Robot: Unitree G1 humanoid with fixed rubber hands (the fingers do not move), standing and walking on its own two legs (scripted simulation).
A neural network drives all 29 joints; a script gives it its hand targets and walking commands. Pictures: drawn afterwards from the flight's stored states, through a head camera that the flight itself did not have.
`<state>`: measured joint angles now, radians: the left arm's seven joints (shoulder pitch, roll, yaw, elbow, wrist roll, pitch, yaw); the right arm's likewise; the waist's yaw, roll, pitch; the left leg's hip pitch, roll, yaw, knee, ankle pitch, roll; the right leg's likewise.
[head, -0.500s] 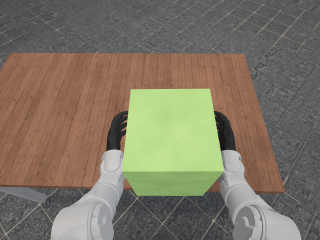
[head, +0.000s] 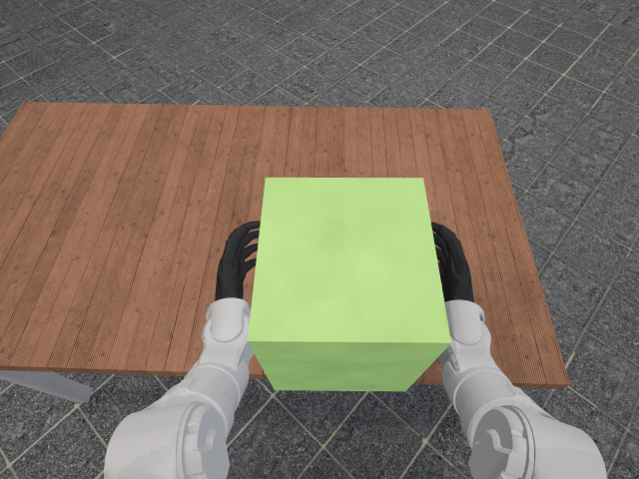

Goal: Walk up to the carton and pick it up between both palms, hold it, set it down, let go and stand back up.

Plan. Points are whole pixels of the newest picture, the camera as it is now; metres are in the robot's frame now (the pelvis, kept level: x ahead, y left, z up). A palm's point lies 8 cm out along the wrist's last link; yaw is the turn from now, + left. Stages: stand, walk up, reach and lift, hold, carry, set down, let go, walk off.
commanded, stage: reach and lift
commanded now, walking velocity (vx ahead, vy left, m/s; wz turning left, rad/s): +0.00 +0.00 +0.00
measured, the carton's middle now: (341, 294) +0.38 -0.01 -0.05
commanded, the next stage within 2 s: none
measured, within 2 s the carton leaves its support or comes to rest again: leaves its support in 0.50 s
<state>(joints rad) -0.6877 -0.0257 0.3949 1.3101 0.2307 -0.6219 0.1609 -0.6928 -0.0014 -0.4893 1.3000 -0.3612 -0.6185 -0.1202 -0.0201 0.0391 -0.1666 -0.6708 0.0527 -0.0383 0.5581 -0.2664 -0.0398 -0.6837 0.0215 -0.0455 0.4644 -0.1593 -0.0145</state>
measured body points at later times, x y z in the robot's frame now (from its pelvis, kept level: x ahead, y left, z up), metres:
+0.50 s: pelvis -0.01 +0.00 +0.00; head +0.08 +0.00 +0.44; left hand +0.37 +0.14 -0.02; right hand +0.38 -0.15 -0.01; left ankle -0.02 +0.14 -0.73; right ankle +0.02 -0.11 -0.73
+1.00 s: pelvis -0.01 +0.01 +0.01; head +0.01 +0.00 +0.46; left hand +0.38 +0.15 +0.06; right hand +0.39 -0.15 +0.07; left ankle -0.02 +0.14 -0.73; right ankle +0.02 -0.11 -0.73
